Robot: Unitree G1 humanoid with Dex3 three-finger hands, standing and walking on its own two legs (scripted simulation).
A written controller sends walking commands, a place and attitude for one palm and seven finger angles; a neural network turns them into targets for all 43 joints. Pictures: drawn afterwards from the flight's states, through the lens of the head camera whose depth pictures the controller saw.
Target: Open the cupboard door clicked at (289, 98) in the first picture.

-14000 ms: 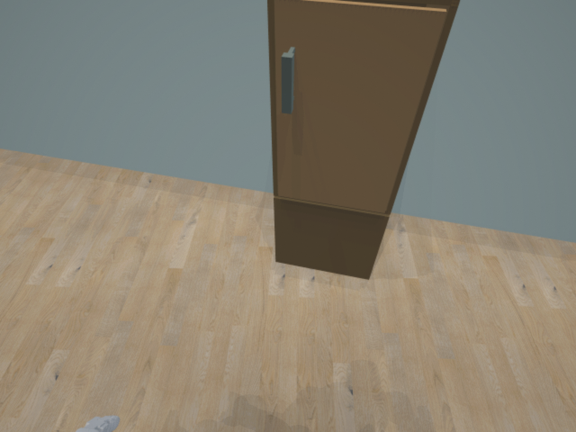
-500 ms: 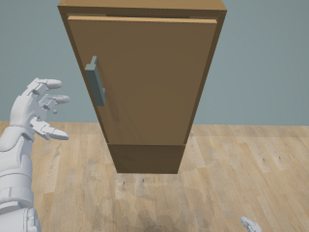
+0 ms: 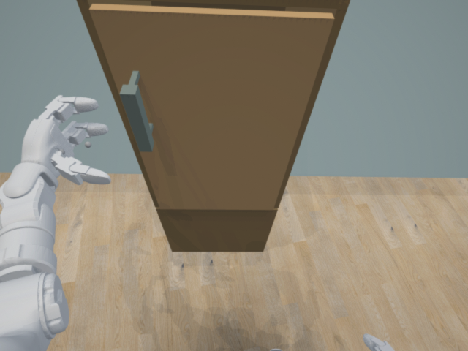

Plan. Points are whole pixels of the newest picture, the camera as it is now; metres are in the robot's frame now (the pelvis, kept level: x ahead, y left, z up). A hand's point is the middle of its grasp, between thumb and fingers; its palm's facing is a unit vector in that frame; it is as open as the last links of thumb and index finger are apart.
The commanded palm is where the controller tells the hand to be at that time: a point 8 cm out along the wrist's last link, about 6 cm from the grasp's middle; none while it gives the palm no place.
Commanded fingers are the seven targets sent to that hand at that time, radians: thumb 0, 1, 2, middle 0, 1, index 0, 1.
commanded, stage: move the hooked fingers beside the handle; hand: left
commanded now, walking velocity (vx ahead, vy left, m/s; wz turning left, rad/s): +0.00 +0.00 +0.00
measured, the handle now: (141, 113) +0.51 +0.18 +0.10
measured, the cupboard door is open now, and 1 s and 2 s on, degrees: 0 0 0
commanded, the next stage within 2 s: slide the fingers in behind the handle in 1.14 s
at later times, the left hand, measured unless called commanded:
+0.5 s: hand (98, 121) +0.47 +0.24 +0.11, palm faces +0.01 -1.00 -0.03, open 14.0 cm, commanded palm +0.45 +0.29 +0.10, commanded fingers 0.00 -0.50 0.30 -0.30 -1.20 -0.30 -1.20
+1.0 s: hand (91, 130) +0.46 +0.25 +0.11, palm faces -0.02 -1.00 +0.02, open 14.0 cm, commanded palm +0.43 +0.30 +0.10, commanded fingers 0.00 -0.50 0.30 -0.30 -1.20 -0.30 -1.20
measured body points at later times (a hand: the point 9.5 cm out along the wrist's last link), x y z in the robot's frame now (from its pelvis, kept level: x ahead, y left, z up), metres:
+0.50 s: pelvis +0.00 -0.01 -0.01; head +0.09 +0.00 +0.43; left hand +0.47 +0.30 +0.11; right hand +0.01 -0.29 -0.11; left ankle -0.01 +0.09 -0.72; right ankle +0.01 -0.11 -0.72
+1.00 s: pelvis +0.01 +0.00 -0.01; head +0.09 +0.02 +0.44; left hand +0.45 +0.31 +0.11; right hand +0.07 -0.27 -0.11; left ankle -0.01 +0.09 -0.72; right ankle +0.01 -0.11 -0.72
